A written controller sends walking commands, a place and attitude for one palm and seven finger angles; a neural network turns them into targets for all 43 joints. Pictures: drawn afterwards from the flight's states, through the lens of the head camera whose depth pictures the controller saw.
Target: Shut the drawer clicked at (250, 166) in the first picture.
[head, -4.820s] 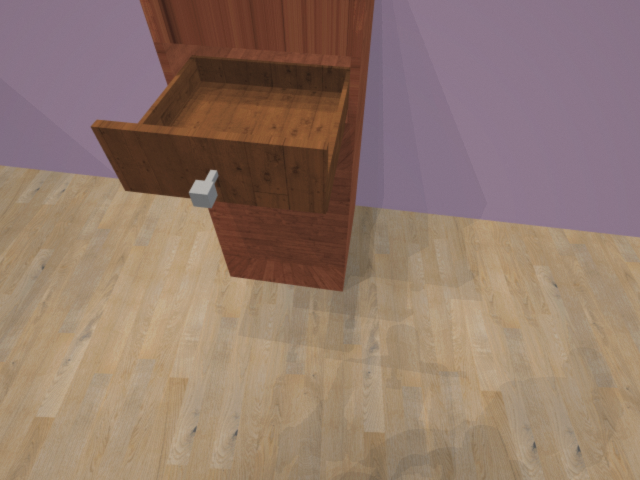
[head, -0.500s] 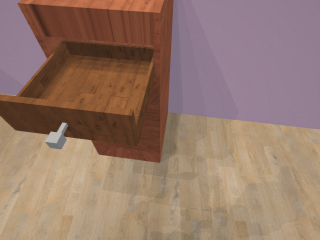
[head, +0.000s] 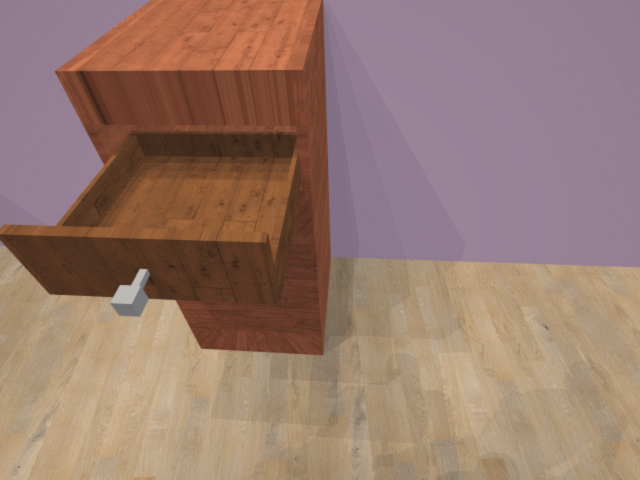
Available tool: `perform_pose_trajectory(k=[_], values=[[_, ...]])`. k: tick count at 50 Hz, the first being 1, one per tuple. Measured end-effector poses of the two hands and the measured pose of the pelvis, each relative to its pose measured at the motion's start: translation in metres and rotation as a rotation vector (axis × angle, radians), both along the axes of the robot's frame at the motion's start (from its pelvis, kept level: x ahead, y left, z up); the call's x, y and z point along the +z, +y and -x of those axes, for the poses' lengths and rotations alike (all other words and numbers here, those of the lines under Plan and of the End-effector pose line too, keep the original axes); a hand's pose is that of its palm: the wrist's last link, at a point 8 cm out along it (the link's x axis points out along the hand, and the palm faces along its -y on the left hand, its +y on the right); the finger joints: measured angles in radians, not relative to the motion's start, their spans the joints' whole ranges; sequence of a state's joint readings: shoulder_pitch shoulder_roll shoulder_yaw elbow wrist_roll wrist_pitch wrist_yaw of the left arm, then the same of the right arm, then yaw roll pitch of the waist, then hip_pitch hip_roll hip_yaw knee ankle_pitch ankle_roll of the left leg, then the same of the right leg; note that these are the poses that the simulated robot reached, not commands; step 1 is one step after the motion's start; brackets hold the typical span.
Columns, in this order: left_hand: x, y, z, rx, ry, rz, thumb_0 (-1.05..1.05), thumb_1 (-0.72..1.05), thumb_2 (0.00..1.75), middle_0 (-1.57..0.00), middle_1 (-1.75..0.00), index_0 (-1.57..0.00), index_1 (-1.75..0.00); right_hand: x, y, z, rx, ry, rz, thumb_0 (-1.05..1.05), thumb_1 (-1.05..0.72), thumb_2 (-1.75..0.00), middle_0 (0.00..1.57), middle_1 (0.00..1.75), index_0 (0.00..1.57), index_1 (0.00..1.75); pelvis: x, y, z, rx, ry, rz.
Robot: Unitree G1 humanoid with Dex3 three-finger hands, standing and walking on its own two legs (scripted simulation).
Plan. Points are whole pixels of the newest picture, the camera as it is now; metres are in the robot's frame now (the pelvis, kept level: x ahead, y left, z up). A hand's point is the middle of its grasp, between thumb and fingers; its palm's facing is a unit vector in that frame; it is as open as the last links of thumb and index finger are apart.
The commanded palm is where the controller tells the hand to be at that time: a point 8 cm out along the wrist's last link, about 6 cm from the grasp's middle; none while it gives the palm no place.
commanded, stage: come to a stop and stand still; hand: left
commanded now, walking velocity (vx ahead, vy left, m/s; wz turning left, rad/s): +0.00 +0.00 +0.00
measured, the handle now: (135, 290) +0.36 +0.29 +0.04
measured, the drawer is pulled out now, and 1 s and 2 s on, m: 0.30 0.30 0.30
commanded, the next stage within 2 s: look again from close up in 0.12 s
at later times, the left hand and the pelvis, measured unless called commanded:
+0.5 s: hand out of the picture -0.01 +0.14 -0.17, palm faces +0.02 -0.99 -0.17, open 7.3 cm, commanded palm none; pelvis +0.01 -0.02 +0.00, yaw +0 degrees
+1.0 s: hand out of the picture +0.02 +0.15 -0.17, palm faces +0.06 -0.98 -0.20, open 7.3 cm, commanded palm none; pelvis +0.02 -0.02 +0.00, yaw +1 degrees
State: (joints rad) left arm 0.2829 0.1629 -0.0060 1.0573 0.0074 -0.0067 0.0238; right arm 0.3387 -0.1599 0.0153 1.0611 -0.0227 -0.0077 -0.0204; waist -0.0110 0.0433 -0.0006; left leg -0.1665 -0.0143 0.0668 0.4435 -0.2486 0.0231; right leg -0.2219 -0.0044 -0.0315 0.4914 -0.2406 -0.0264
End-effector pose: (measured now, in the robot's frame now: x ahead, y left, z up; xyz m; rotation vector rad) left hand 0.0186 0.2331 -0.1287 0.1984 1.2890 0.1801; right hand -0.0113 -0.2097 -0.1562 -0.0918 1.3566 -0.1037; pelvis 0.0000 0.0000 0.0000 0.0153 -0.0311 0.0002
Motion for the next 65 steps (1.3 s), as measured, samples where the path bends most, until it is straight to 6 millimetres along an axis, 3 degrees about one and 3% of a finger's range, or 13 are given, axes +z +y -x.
perform_pose_trajectory(k=[7,13,21,31,46,53,60,65], values=[[-0.004,-0.011,0.025,0.014,0.074,0.022,0.0,0.91,0.9,-0.2,-0.3,-0.2,-0.3,0.0,-0.001,0.021,-0.008,0.067,-0.004,0.0,-0.91,-0.9,0.2,0.3,0.2,0.29,0.001,-0.003,0.002,-0.003,0.008,-0.003],[-0.009,-0.026,0.038,0.024,0.121,0.056,0.0,0.91,0.9,-0.2,-0.3,-0.2,-0.3,0.003,-0.007,0.027,-0.015,0.099,0.01,0.0,-0.91,-0.9,0.2,0.3,0.2,0.29,0.001,-0.008,0.0,-0.005,0.01,-0.002],[-0.014,-0.043,0.036,0.027,0.128,0.089,0.0,0.91,0.9,-0.2,-0.3,-0.2,-0.3,0.006,-0.014,0.017,-0.017,0.093,0.024,0.0,-0.91,-0.9,0.2,0.3,0.2,0.29,0.001,-0.014,-0.004,-0.005,0.011,0.0],[-0.014,-0.043,0.023,0.031,0.109,0.076,0.01,0.92,0.9,-0.2,-0.3,-0.2,-0.3,0.006,-0.017,-0.006,-0.009,0.061,0.02,0.0,-0.91,-0.9,0.2,0.3,0.2,0.29,0.001,-0.022,-0.011,0.0,0.016,0.004],[-0.011,-0.038,0.004,0.032,0.072,0.051,0.01,0.92,0.9,-0.2,-0.3,-0.2,-0.3,0.005,-0.027,-0.021,-0.003,0.05,0.032,0.0,-0.91,-0.9,0.2,0.3,0.2,0.29,0.001,-0.026,-0.021,0.001,0.014,0.004],[-0.014,-0.027,0.002,0.074,0.052,0.052,0.0,0.91,0.9,-0.2,-0.3,-0.2,-0.3,0.006,-0.029,-0.023,0.014,0.075,0.057,0.0,-0.91,-0.9,0.2,0.3,0.2,0.29,-0.002,-0.016,-0.025,0.021,0.019,0.018],[-0.021,0.0,0.004,0.095,0.086,0.057,0.0,0.91,0.9,-0.2,-0.3,-0.2,-0.3,0.012,-0.014,-0.034,0.016,0.049,0.092,0.0,-0.91,-0.9,0.2,0.3,0.2,0.29,-0.004,0.008,-0.031,0.008,0.024,-0.001],[-0.018,0.016,-0.011,0.046,0.11,0.033,0.0,0.91,0.9,-0.2,-0.3,-0.2,-0.3,0.007,0.004,-0.035,-0.01,0.036,0.069,0.0,-0.91,-0.9,0.2,0.3,0.2,0.29,-0.006,0.019,-0.035,-0.024,0.034,-0.013]])
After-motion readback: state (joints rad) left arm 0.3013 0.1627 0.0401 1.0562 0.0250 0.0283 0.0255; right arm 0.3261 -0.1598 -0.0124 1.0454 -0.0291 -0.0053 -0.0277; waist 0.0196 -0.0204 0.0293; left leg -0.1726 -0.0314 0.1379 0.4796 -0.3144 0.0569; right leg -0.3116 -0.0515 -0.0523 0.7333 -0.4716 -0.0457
